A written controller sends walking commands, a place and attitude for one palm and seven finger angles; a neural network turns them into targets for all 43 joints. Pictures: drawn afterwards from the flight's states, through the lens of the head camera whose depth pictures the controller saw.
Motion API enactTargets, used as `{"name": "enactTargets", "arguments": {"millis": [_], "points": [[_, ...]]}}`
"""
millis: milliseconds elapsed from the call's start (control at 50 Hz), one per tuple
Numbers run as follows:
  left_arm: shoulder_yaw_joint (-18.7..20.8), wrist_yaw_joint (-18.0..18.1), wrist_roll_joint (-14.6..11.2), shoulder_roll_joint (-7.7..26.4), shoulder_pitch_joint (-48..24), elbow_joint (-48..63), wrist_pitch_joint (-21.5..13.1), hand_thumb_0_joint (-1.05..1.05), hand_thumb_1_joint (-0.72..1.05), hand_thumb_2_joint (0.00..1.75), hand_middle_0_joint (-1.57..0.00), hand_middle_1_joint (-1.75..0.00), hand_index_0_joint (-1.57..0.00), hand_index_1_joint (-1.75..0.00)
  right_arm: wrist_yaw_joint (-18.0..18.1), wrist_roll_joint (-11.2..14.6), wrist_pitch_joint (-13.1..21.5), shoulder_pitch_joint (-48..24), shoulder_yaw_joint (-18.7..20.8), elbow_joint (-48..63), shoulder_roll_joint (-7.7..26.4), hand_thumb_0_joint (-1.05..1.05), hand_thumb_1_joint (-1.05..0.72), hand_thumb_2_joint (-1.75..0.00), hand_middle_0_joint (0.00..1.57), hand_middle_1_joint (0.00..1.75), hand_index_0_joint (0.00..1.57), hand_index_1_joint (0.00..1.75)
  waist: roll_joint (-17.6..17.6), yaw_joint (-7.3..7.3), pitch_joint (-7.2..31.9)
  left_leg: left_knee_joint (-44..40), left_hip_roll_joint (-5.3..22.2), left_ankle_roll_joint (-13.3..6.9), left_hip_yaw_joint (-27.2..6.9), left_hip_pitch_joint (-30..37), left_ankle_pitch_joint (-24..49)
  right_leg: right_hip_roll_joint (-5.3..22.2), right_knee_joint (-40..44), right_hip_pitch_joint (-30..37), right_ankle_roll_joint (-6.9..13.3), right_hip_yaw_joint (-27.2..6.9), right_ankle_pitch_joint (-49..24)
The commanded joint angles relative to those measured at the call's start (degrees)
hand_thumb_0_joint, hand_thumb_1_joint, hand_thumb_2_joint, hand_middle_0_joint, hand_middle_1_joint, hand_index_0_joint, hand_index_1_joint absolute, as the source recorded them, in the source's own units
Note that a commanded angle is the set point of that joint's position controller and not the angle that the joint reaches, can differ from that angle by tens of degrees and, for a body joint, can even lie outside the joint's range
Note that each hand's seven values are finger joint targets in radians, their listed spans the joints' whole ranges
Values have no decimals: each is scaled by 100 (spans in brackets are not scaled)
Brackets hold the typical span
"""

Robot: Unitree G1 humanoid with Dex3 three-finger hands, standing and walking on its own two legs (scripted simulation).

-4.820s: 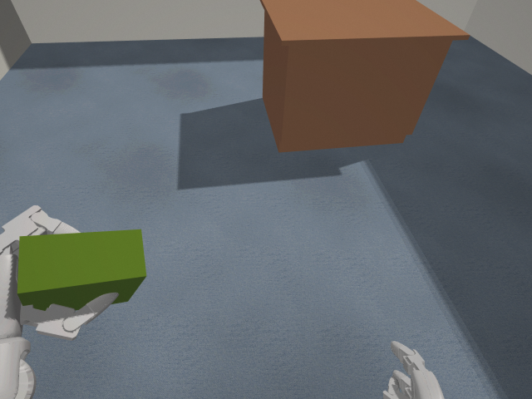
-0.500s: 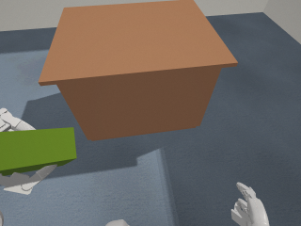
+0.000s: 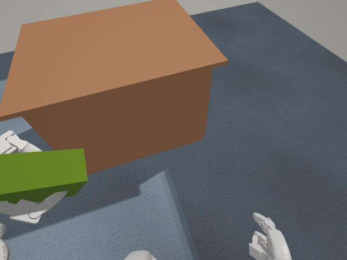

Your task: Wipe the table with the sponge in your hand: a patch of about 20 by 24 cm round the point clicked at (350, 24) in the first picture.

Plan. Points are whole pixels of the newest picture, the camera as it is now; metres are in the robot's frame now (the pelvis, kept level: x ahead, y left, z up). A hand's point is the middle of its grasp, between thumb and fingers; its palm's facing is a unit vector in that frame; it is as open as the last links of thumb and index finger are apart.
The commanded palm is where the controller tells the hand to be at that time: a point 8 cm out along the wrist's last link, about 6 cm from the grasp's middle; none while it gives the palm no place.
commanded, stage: take the last steps up to it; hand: left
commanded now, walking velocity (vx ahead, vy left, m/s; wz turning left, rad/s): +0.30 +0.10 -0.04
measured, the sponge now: (55, 177) +0.23 +0.21 +0.15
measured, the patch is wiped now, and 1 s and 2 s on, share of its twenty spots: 0.00 0.00 0.00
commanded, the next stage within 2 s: none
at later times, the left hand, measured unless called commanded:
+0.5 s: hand (28, 195) +0.19 +0.23 +0.17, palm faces +0.42 -0.79 -0.44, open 9.3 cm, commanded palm +0.15 +0.26 +0.18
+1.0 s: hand (36, 142) +0.29 +0.26 +0.17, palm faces +0.41 -0.82 -0.39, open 9.3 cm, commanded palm +0.22 +0.30 +0.18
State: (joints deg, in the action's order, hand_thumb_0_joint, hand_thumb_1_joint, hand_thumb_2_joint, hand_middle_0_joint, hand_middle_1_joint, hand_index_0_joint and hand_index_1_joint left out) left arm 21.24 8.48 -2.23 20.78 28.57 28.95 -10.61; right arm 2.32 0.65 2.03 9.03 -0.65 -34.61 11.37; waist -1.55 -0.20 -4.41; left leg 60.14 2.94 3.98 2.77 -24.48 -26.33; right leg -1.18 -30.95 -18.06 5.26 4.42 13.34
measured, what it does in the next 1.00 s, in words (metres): steps on the spot: left foot, then right foot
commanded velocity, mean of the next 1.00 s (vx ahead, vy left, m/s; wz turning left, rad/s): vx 0.30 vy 0.11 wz -0.01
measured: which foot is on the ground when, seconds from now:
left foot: up 0.00-0.24, down 0.26-0.52, up 0.54-0.88, down 0.90-1.00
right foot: down 0.00-0.28, up 0.30-0.50, down 0.52-0.92, up 0.94-1.00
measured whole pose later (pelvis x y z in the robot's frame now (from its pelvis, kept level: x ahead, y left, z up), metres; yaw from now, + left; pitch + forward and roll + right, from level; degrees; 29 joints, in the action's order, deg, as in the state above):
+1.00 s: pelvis +0.06 +0.02 +0.00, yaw -1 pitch +0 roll +0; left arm 21.3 10.0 -0.3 21.4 24.0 28.5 -13.0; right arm 4.3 0.4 5.1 10.7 2.8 -34.9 11.8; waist 2.4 0.2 -3.9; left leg 32.6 2.9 -1.6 8.9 -15.7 -16.5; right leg 4.4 -56.3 -21.5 -0.9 3.4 29.5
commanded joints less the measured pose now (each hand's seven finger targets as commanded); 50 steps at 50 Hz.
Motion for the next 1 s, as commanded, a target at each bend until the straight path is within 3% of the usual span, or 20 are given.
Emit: {"name": "enactTargets", "arguments": {"millis": [0,140,200,260,280,360,460,480,500,520,540,580,660,780,840,860,880,900,920,980], "points": [[809,167,-53,1076,-120,1112,-392,0,10,130,-120,-160,-120,-160,118,-32,265,-402,190,878,516,0,-90,-90,20,30,20,30,798,5,1518,-306,-22,-104,-118,-172,204,1583,976,1302,247,-1426,-2993],[697,245,37,1096,-9,1280,-433,0,10,130,-120,-160,-120,-160,159,-67,292,-185,312,924,699,0,-90,-90,20,30,20,30,661,95,1325,-2482,-155,-423,170,500,-8,1714,1892,893,428,-2097,1288],[579,232,63,993,-154,1150,-464,0,10,130,-120,-160,-120,-160,192,-61,305,-7,316,942,705,0,-90,-90,20,30,20,30,328,-42,1164,-3813,-134,-576,220,1605,247,1269,1507,215,77,-1700,2059],[512,209,157,999,-797,1265,-628,0,10,130,-120,-160,-120,-160,211,-49,404,-55,340,935,813,0,-90,-90,20,30,20,30,-1729,-67,487,-5172,1924,-1589,-2494,1835,-1194,-17,-1684,-1527,-508,-137,1532],[600,171,225,1079,-772,916,-617,0,10,130,-120,-160,-120,-160,223,-66,472,-157,318,871,687,0,-90,-90,20,30,20,30,-1405,-92,150,-5325,2009,-1791,-2570,1031,-1314,169,-2629,-1477,-537,-335,1305],[268,48,269,756,-836,774,-529,0,10,130,-120,-160,-120,-160,178,-24,598,-93,369,673,750,0,-90,-90,20,30,20,30,-968,36,22,-4841,1279,-1441,-918,800,-174,408,-2239,-1151,-643,85,879],[185,94,260,810,-1201,734,-461,0,10,130,-120,-160,-120,-160,233,-85,688,-154,307,564,784,0,-90,-90,20,30,20,30,-874,42,474,-3558,939,-1040,-281,616,510,180,262,823,-661,590,580],[227,115,261,846,-1271,661,-467,0,10,130,-120,-160,-120,-160,226,-90,663,-189,303,536,717,0,-90,-90,20,30,20,30,-304,61,581,-2714,713,-892,-119,36,297,489,665,1521,-496,80,619],[464,147,289,1118,-1203,544,-472,0,10,130,-120,-160,-120,-160,202,-74,615,-155,321,550,587,0,-90,-90,20,30,20,30,1109,73,760,-1084,130,-638,355,-938,-87,1630,1262,2073,58,-1890,1076],[672,166,187,1290,-1277,542,-466,0,10,130,-120,-160,-120,-160,178,-58,628,-355,339,647,632,0,-90,-90,20,30,20,30,1980,184,705,316,-166,-458,53,-1600,-502,2651,1886,1872,543,-3610,1283],[608,105,137,1220,-1378,656,-546,0,10,130,-120,-160,-120,-160,123,-85,620,-292,429,567,733,0,-90,-90,20,30,20,30,1570,116,625,813,39,-377,-520,-1381,-86,2679,2169,1250,554,-3698,2162],[741,29,79,1213,-859,796,-639,0,10,130,-120,-160,-120,-160,78,-71,467,-352,328,508,595,0,-90,-90,20,30,20,30,683,69,465,1097,268,-283,-530,-1423,566,2458,2022,910,566,-2646,1679],[863,63,80,1116,-249,968,-751,0,10,130,-120,-160,-120,-160,78,-65,372,-346,313,575,542,0,-90,-90,20,30,20,30,726,0,853,-396,382,-262,-185,-806,864,2046,1582,1008,341,-1041,-505],[669,230,74,922,-211,1096,-589,0,10,130,-120,-160,-120,-160,130,-79,484,-220,347,818,508,0,-90,-90,20,30,20,30,1139,143,963,-2479,-4,-391,600,376,993,1836,1285,1011,254,-908,-163],[551,261,119,902,-611,1213,-578,0,10,130,-120,-160,-120,-160,211,-82,498,-94,444,821,635,0,-90,-90,20,30,20,30,722,43,939,-3412,-67,-433,758,1308,1262,1530,686,713,2,-692,265],[472,247,119,883,-720,1320,-582,0,10,130,-120,-160,-120,-160,257,-41,520,-44,495,860,732,0,-90,-90,20,30,20,30,97,-27,936,-3720,174,-565,407,1900,1324,1309,-55,327,-176,-500,196],[462,248,112,856,-841,1578,-626,0,10,130,-120,-160,-120,-160,249,-29,530,-18,547,909,895,0,-90,-90,20,30,20,30,-1029,-83,1106,-3969,1006,-964,-783,2486,1855,715,-1345,-403,-452,-39,438],[484,240,144,927,-861,1529,-707,0,10,130,-120,-160,-120,-160,210,-14,546,-36,514,923,820,0,-90,-90,20,30,20,30,-1668,-50,1137,-4257,1818,-1450,-1995,2772,2277,359,-2527,-1301,-600,203,2159],[629,242,187,1177,-863,1464,-727,0,10,130,-120,-160,-120,-160,209,-90,594,-115,425,823,710,0,-90,-90,20,30,20,30,-1829,-84,999,-4503,2113,-1780,-2534,2516,2092,481,-3400,-1696,-562,-112,2200],[537,179,162,1025,-640,1887,-718,0,10,130,-120,-160,-120,-160,114,-3,718,-88,475,700,703,0,-90,-90,20,30,20,30,-1010,-37,884,-4116,1727,-1666,-1469,2755,3019,718,-3400,-2297,-644,-152,1582]]}}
